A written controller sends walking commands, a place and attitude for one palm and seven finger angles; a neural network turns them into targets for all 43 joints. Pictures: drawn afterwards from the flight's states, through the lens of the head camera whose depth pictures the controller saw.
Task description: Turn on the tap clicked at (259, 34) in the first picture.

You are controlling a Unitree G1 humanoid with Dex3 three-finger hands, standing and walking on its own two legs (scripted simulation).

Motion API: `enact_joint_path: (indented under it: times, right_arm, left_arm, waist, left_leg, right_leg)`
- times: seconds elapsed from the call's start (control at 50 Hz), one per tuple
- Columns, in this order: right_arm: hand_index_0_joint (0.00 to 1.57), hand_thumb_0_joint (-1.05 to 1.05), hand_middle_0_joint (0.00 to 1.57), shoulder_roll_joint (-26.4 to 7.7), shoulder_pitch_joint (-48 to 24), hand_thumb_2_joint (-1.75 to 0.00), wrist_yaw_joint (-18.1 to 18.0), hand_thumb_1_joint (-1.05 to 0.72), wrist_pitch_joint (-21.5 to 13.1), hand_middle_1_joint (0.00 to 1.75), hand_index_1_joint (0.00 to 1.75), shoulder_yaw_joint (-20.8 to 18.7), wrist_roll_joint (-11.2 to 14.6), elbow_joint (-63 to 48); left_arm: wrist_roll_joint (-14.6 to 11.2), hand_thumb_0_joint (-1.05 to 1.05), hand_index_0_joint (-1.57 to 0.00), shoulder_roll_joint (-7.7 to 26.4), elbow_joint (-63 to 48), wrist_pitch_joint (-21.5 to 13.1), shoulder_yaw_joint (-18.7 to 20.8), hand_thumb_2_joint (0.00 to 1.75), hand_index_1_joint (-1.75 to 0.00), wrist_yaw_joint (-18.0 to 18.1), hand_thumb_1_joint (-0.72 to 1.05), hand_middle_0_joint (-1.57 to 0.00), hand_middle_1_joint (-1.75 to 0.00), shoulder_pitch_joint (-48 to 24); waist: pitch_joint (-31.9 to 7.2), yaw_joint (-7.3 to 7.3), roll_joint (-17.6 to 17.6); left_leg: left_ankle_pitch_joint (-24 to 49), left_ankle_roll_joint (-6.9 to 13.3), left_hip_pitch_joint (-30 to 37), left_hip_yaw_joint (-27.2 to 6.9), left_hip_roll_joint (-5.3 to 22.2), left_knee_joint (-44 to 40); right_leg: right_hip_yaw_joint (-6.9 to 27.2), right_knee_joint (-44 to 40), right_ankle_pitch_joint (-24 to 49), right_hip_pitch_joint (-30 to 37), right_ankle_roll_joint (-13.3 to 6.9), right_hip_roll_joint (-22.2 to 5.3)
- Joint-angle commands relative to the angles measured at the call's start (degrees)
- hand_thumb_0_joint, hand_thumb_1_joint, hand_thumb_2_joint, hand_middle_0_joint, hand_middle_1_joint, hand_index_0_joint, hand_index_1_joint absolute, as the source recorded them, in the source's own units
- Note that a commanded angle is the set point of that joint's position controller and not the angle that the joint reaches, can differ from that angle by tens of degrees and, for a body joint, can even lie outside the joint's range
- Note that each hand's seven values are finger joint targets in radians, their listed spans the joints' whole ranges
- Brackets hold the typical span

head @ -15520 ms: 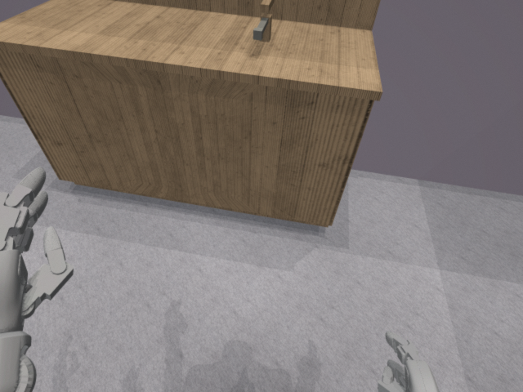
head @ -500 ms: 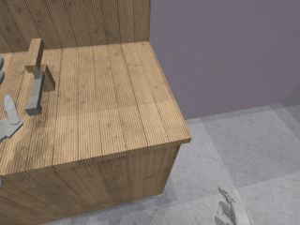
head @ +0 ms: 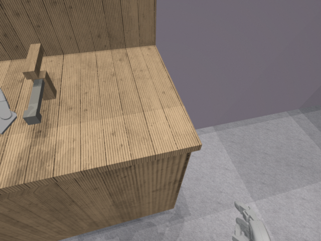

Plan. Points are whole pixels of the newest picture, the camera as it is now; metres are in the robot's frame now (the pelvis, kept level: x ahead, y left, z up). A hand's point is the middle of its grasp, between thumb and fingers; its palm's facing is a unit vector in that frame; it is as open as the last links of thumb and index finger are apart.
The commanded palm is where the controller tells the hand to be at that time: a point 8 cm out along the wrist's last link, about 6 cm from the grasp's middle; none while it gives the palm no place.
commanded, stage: come to a stop and stand still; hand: left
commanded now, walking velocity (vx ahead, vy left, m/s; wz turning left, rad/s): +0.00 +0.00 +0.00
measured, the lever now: (32, 116) +0.34 +0.36 +0.10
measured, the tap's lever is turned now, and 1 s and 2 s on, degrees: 0 0 0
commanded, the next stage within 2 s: look again from close up in 0.84 s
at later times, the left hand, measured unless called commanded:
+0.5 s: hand (30, 134) +0.24 +0.27 +0.19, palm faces +0.39 -0.83 -0.41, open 7.4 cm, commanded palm +0.18 +0.30 +0.18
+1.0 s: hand (30, 140) +0.24 +0.28 +0.17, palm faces +0.37 -0.85 -0.36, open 7.4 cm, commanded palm +0.18 +0.31 +0.18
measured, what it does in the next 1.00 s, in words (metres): stands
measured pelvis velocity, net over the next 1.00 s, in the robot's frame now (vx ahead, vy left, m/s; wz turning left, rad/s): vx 0.02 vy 0.03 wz -0.02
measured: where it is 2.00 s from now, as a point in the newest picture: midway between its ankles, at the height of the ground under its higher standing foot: outside the picture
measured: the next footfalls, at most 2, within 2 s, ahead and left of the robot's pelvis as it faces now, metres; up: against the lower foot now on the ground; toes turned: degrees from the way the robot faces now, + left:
none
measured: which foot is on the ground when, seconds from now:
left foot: down 0.00-1.00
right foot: down 0.00-1.00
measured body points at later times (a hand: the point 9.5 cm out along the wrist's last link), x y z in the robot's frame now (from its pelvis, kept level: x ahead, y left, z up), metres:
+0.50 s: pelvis +0.03 +0.02 +0.01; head +0.07 +0.03 +0.45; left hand +0.22 +0.31 +0.21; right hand +0.23 -0.20 -0.07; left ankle +0.01 +0.10 -0.73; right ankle +0.04 -0.12 -0.73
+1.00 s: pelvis +0.02 +0.03 +0.01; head +0.04 +0.05 +0.46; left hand +0.21 +0.32 +0.19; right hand +0.19 -0.19 -0.06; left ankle +0.01 +0.10 -0.73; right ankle +0.04 -0.12 -0.73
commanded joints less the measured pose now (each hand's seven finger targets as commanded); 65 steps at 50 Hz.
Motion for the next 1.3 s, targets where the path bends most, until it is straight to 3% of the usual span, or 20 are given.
enact_joint_path:
  times: [0.0, 0.04, 0.08, 0.14, 0.16, 0.18, 0.26, 0.36, 0.38, 0.44, 0.52, 0.62, 0.74, 0.76, 0.78, 1.0, 1.16, 1.24, 1.26, 1.28]
  right_arm:
    - [0.20, 0.00, 0.20, -7.8, -3.0, -0.90, 2.1, -0.90, -3.3, 0.30, 0.30, -4.0, 0.8, -8.1]
    - [0.20, 0.00, 0.20, -7.6, -4.1, -0.90, 2.5, -0.90, -3.3, 0.30, 0.30, -4.5, 1.5, -8.1]
    - [0.20, 0.00, 0.20, -7.3, -4.5, -0.90, 2.1, -0.90, -2.6, 0.30, 0.30, -4.5, 1.3, -7.6]
    - [0.20, 0.00, 0.20, -7.3, -5.4, -0.90, 1.4, -0.90, -2.8, 0.30, 0.30, -4.1, 0.5, -7.6]
    - [0.20, 0.00, 0.20, -7.7, -6.8, -0.90, 1.1, -0.90, -2.5, 0.30, 0.30, -4.0, 0.2, -7.5]
    - [0.20, 0.00, 0.20, -6.4, -6.3, -0.90, 0.8, -0.90, -2.6, 0.30, 0.30, -3.7, 0.1, -7.3]
    - [0.20, 0.00, 0.20, -6.9, -6.4, -0.90, 1.0, -0.90, -3.5, 0.30, 0.30, -3.5, 0.6, -7.4]
    - [0.20, 0.00, 0.20, -7.2, -6.0, -0.90, 1.6, -0.90, -3.1, 0.30, 0.30, -4.6, 1.1, -7.0]
    - [0.20, 0.00, 0.20, -7.2, -5.4, -0.90, 1.6, -0.90, -2.5, 0.30, 0.30, -4.9, 0.9, -6.8]
    - [0.20, 0.00, 0.20, -7.4, -7.6, -0.90, 1.3, -0.90, -0.7, 0.30, 0.30, -5.1, 1.0, -6.8]
    - [0.20, 0.00, 0.20, -6.9, -9.2, -0.90, 0.2, -0.90, 0.9, 0.30, 0.30, -4.8, 1.0, -7.7]
    - [0.20, 0.00, 0.20, -6.2, -10.3, -0.90, -0.7, -0.90, 1.2, 0.30, 0.30, -3.9, 0.6, -9.2]
    - [0.20, 0.00, 0.20, -5.6, -10.0, -0.90, -1.0, -0.90, 0.7, 0.30, 0.30, -3.5, 0.3, -9.9]
    - [0.20, 0.00, 0.20, -5.8, -10.3, -0.90, -1.1, -0.90, 0.8, 0.30, 0.30, -3.6, 0.4, -9.7]
    - [0.20, 0.00, 0.20, -5.4, -9.6, -0.90, -1.1, -0.90, 1.0, 0.30, 0.30, -3.4, 0.1, -9.6]
    - [0.20, 0.00, 0.20, -6.0, -9.1, -0.90, -1.4, -0.90, 1.6, 0.30, 0.30, -3.8, 0.5, -9.6]
    - [0.20, 0.00, 0.20, -5.9, -9.8, -0.90, -1.7, -0.90, 1.0, 0.30, 0.30, -3.9, 0.3, -9.2]
    - [0.20, 0.00, 0.20, -5.8, -8.8, -0.90, -1.6, -0.90, 1.0, 0.30, 0.30, -4.1, 0.3, -9.0]
    - [0.20, 0.00, 0.20, -7.6, -0.1, -0.90, -5.3, -0.90, 1.9, 0.30, 0.30, 5.6, 3.9, -13.7]
    - [0.20, 0.00, 0.20, -5.4, -6.6, -0.90, -4.6, -0.90, 1.4, 0.30, 0.30, -4.1, -2.4, -5.6]
  left_arm:
    - [-2.9, 0.00, -0.20, 3.1, -4.9, -1.9, -2.3, 0.90, -0.30, -0.8, 0.90, -0.20, -0.30, 12.1]
    - [-3.6, 0.00, -0.20, 2.6, -7.3, -2.4, -1.9, 0.90, -0.30, -0.8, 0.90, -0.20, -0.30, 15.1]
    - [-3.7, 0.00, -0.20, 4.8, -8.6, -2.4, 0.8, 0.90, -0.30, -0.4, 0.90, -0.20, -0.30, 15.4]
    - [-3.2, 0.00, -0.20, 9.0, -14.1, -3.2, 4.3, 0.90, -0.30, -0.2, 0.90, -0.20, -0.30, 11.6]
    - [-2.8, 0.00, -0.20, 13.4, -18.1, -3.2, 7.1, 0.90, -0.30, 0.3, 0.90, -0.20, -0.30, 7.6]
    - [-2.9, 0.00, -0.20, 10.5, -17.9, -3.2, 5.1, 0.90, -0.30, 0.1, 0.90, -0.20, -0.30, 8.5]
    - [-2.8, 0.00, -0.20, 10.8, -24.5, -2.3, 3.8, 0.90, -0.30, 0.6, 0.90, -0.20, -0.30, 7.6]
    - [-2.9, 0.00, -0.20, 6.2, -22.3, -0.9, 2.3, 0.90, -0.30, 0.8, 0.90, -0.20, -0.30, 16.6]
    - [-2.6, 0.00, -0.20, 3.8, -21.9, -0.7, 1.0, 0.90, -0.30, 0.5, 0.90, -0.20, -0.30, 17.4]
    - [-2.5, 0.00, -0.20, 3.0, -18.6, 0.5, 1.2, 0.90, -0.30, 0.1, 0.90, -0.20, -0.30, 17.1]
    - [-2.2, 0.00, -0.20, 2.4, -16.5, 1.9, 0.7, 0.90, -0.30, -0.3, 0.90, -0.20, -0.30, 15.1]
    - [-1.3, 0.00, -0.20, 2.3, -21.3, 2.8, -0.7, 0.90, -0.30, -0.2, 0.90, -0.20, -0.30, 11.3]
    - [-0.8, 0.00, -0.20, 2.3, -24.4, 3.5, -0.9, 0.90, -0.30, 0.6, 0.90, -0.20, -0.30, 10.9]
    - [-0.7, 0.00, -0.20, 3.9, -24.2, 3.8, 0.9, 0.90, -0.30, 0.9, 0.90, -0.20, -0.30, 11.7]
    - [-0.9, 0.00, -0.20, 1.3, -23.3, 3.7, -1.1, 0.90, -0.30, 0.6, 0.90, -0.20, -0.30, 12.3]
    - [-0.8, 0.00, -0.20, 0.6, -19.7, 3.4, -1.8, 0.90, -0.30, 0.0, 0.90, -0.20, -0.30, 13.9]
    - [-0.5, 0.00, -0.20, 2.9, -23.7, 2.8, 0.3, 0.90, -0.30, 0.6, 0.90, -0.20, -0.30, 13.9]
    - [-0.9, 0.00, -0.20, 1.1, -22.5, 2.7, -0.9, 0.90, -0.30, 0.4, 0.90, -0.20, -0.30, 14.8]
    - [2.0, 0.00, -0.20, 45.7, -38.1, -6.0, 14.0, 0.90, -0.30, 1.2, 0.90, -0.20, -0.30, -38.4]
    - [5.3, 0.00, -0.20, 14.9, -4.7, 5.5, 9.6, 0.90, -0.30, -2.1, 0.90, -0.20, -0.30, -15.5]
  waist:
    - [-6.8, -0.23, -0.8]
    - [-5.7, -0.11, -7.1]
    - [-7.3, -0.34, -7.6]
    - [-9.7, -0.48, -3.9]
    - [-11.5, -0.58, -0.4]
    - [-12.2, -0.76, 1.2]
    - [-16.7, -0.55, 9.3]
    - [-16.3, -0.81, 5.4]
    - [-15.4, -1.08, 4.5]
    - [-11.0, -1.62, 1.7]
    - [-8.9, -1.96, 0.2]
    - [-9.6, -1.74, 4.2]
    - [-10.1, -1.62, 6.7]
    - [-10.2, -1.46, 6.5]
    - [-9.9, -1.73, 5.8]
    - [-7.3, -1.95, 3.3]
    - [-9.4, -1.56, 5.8]
    - [-9.4, -1.80, 4.5]
    - [-7.4, -5.16, 17.6]
    - [-16.0, 2.89, 12.5]
  left_leg:
    - [2.1, -0.9, -3.0, -1.9, 2.5, -8.8]
    - [3.2, -0.7, -2.0, -2.6, 2.5, -8.0]
    - [6.2, -0.5, -0.8, -2.8, 2.9, -8.5]
    - [10.6, -0.4, -0.1, -3.5, 2.0, -7.6]
    - [11.9, -0.3, 0.9, -3.5, 2.0, -7.6]
    - [14.6, -0.1, 1.2, -3.5, 1.9, -7.3]
    - [28.6, -0.8, 5.8, -4.7, 2.3, -5.2]
    - [34.9, -1.6, 7.7, -5.1, 3.3, -4.9]
    - [34.3, -1.8, 7.3, -4.7, 3.9, -5.5]
    - [25.3, -1.7, 3.6, -4.5, 4.2, -8.0]
    - [15.4, -1.0, 2.3, -3.8, 4.3, -10.4]
    - [11.8, -0.4, 2.6, -3.6, 4.7, -11.9]
    - [11.1, -0.5, 1.8, -3.5, 4.7, -12.2]
    - [11.2, -0.6, 2.1, -3.6, 4.7, -12.2]
    - [11.4, -0.7, 1.7, -3.5, 4.8, -12.4]
    - [7.2, -0.5, 0.8, -4.0, 5.3, -14.2]
    - [12.5, -0.9, 3.0, -4.0, 5.0, -12.8]
    - [14.1, -0.8, 3.3, -3.9, 5.1, -12.1]
    - [2.5, 0.3, -10.4, -8.3, 5.5, -13.6]
    - [17.2, -6.5, 7.6, -7.4, 3.3, -12.6]
  right_leg:
    - [4.8, -6.5, 4.4, 6.3, -1.1, -3.4]
    - [5.7, -7.7, 3.0, 4.3, -0.8, -3.3]
    - [5.5, -7.3, 5.2, 5.7, -0.7, -3.3]
    - [6.0, -5.9, 10.2, 7.5, -0.8, -3.8]
    - [6.1, -4.6, 11.9, 8.5, -0.8, -3.6]
    - [5.5, -4.0, 14.3, 9.6, -0.9, -4.1]
    - [4.8, -1.3, 20.4, 11.4, -1.1, -3.9]
    - [3.4, -1.4, 21.2, 10.4, -0.9, -3.7]
    - [2.7, -1.9, 19.8, 10.0, -0.8, -3.5]
    - [2.8, -4.0, 16.5, 9.4, -0.5, -3.2]
    - [3.4, -6.6, 13.1, 9.3, -0.2, -3.1]
    - [3.2, -7.2, 11.7, 10.8, -0.1, -2.7]
    - [3.2, -7.6, 12.3, 12.8, -0.3, -2.6]
    - [3.5, -7.6, 12.6, 12.8, -0.3, -2.5]
    - [2.9, -7.9, 12.5, 12.9, -0.3, -2.6]
    - [3.0, -9.0, 8.8, 11.5, 0.0, -2.4]
    - [3.1, -7.8, 12.0, 12.7, -0.3, -2.6]
    - [3.2, -8.1, 13.1, 13.0, -0.3, -2.9]
    - [1.9, 4.5, -6.1, 15.0, 3.8, 1.9]
    - [0.6, 3.2, -1.1, 7.5, -1.9, 3.2]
